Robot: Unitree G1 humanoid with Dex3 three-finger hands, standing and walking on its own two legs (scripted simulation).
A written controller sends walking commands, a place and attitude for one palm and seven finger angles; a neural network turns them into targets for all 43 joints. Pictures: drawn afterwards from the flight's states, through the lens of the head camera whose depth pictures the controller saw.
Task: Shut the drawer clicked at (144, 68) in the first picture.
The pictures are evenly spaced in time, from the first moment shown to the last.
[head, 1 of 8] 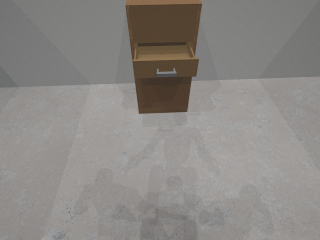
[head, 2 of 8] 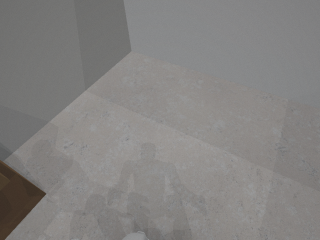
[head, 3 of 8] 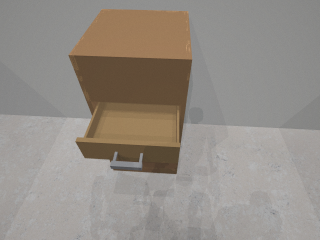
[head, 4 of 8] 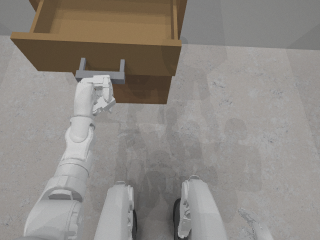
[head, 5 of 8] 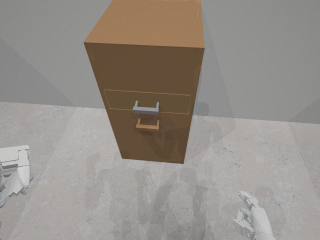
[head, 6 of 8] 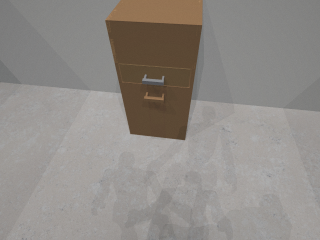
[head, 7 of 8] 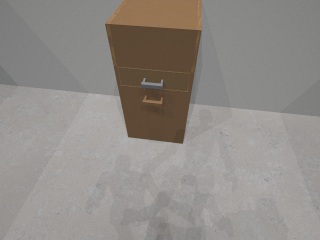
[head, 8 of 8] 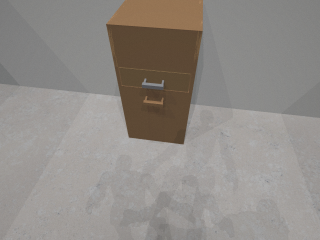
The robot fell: no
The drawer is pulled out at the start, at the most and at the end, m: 0.21 0.21 0.00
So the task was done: yes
